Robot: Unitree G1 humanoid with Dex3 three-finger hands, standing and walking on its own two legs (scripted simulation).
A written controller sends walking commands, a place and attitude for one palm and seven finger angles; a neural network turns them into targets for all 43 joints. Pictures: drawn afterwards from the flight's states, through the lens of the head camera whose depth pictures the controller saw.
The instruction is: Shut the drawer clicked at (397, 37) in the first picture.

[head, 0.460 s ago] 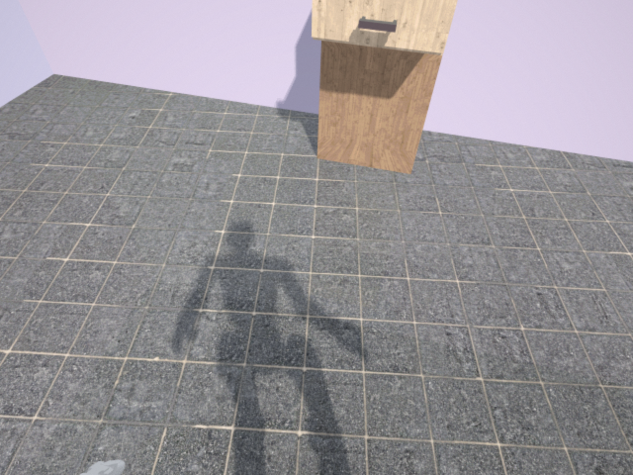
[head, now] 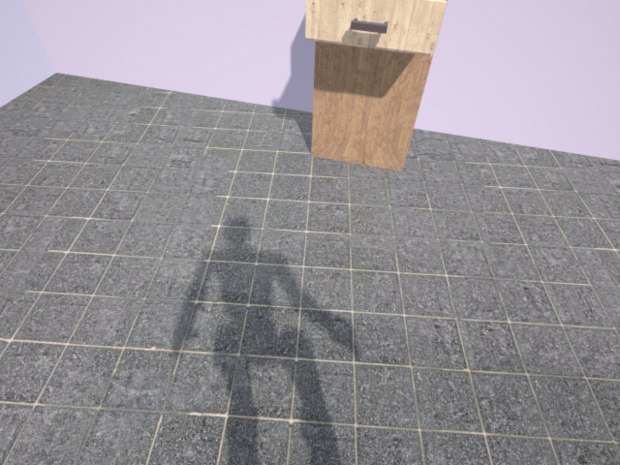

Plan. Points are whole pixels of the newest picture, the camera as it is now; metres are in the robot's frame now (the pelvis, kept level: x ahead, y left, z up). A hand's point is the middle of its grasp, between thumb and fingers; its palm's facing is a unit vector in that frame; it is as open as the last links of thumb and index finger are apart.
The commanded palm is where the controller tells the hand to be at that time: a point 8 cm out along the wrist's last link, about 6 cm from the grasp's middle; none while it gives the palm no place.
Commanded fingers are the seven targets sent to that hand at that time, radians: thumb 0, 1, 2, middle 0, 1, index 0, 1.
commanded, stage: stand and wait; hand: left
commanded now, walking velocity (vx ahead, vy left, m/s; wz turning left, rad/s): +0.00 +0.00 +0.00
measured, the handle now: (369, 24) +1.42 -0.11 +0.03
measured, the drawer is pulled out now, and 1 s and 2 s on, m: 0.29 0.29 0.29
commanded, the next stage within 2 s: look at it before walking up in 0.44 s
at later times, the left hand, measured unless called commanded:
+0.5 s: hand out of the picture +0.07 +0.24 -0.15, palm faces -0.04 -0.94 -0.33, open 7.4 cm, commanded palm none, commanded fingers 0.00 0.90 0.90 -0.20 -0.30 -0.20 -0.30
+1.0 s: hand out of the picture +0.07 +0.24 -0.15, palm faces -0.04 -0.94 -0.33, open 7.4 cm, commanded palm none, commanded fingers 0.00 0.90 0.90 -0.20 -0.30 -0.20 -0.30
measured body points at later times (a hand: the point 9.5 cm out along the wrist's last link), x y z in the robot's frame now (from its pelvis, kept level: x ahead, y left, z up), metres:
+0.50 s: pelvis -0.01 -0.01 +0.00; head -0.01 -0.01 +0.45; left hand +0.07 +0.29 -0.13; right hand +0.07 -0.31 -0.13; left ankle -0.01 +0.12 -0.74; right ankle -0.01 -0.13 -0.74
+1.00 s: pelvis -0.01 -0.01 +0.00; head +0.00 -0.01 +0.45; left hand +0.07 +0.28 -0.13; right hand +0.07 -0.31 -0.13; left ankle -0.01 +0.12 -0.74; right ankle -0.01 -0.13 -0.74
